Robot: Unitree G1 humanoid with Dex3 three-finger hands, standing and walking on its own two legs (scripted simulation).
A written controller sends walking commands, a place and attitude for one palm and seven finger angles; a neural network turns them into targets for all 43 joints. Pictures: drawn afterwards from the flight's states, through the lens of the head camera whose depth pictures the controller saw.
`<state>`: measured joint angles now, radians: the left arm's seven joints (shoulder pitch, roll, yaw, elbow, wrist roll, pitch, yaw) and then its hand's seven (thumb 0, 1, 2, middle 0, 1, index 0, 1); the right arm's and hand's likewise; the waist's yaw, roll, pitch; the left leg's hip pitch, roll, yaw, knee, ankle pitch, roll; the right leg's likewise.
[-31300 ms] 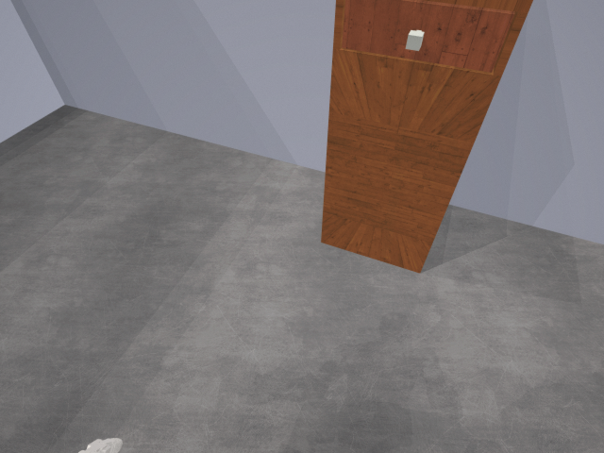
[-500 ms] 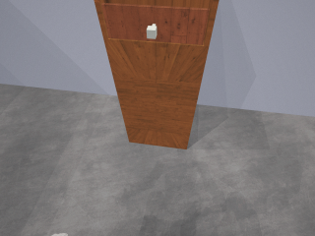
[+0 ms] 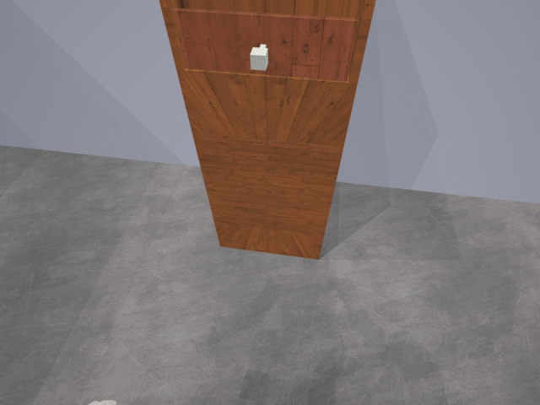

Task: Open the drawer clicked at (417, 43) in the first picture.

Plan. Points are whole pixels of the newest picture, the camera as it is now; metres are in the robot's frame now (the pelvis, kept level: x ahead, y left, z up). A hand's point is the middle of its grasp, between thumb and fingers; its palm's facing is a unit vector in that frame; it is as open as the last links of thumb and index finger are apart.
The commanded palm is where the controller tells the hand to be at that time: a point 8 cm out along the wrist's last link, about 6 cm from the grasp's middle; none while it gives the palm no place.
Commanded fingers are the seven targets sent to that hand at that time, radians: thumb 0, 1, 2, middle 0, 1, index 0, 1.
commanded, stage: look to check the result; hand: left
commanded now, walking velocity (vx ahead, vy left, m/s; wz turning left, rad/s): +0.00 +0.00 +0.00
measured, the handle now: (260, 54) +0.76 +0.05 +0.13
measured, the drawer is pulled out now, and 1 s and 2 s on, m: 0.00 0.00 0.00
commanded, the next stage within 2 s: turn to face it in 0.02 s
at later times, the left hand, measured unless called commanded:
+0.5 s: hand out of the picture +0.07 +0.22 -0.17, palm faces -0.07 -0.96 -0.29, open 7.4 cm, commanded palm none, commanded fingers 0.00 0.90 0.90 -0.20 -0.30 -0.20 -0.30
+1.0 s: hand out of the picture +0.03 +0.14 -0.19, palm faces -0.04 -0.99 -0.13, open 7.4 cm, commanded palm none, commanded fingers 0.00 0.90 0.90 -0.20 -0.30 -0.20 -0.30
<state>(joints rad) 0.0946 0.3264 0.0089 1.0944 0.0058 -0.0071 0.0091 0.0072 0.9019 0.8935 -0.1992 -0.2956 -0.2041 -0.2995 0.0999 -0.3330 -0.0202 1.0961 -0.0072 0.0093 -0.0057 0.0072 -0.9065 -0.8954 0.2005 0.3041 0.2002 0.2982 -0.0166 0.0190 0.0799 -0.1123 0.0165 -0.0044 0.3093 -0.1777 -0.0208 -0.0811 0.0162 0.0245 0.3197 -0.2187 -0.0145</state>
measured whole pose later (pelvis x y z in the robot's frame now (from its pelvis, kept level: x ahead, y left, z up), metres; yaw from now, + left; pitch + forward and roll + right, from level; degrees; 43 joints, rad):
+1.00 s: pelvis +0.12 -0.02 -0.03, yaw -8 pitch -1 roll -1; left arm 0.46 0.11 0.04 1.16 0.01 -0.01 0.01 0.01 0.90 0.89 -0.20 -0.30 -0.20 -0.30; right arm 0.11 -0.15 -0.04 1.00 -0.02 -0.04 -0.01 0.01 -0.91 -0.90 0.20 0.30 0.20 0.30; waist 0.02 -0.02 0.09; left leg -0.39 0.07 0.09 0.61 -0.17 0.03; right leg -0.15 0.06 0.00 0.80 -0.51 -0.05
